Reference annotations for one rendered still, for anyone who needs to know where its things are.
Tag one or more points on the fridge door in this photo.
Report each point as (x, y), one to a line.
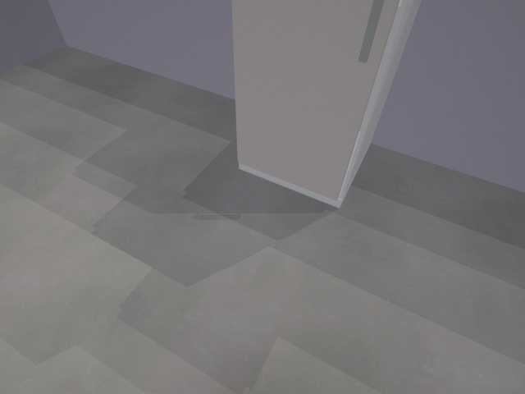
(300, 92)

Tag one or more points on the handle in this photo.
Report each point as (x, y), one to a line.
(370, 30)

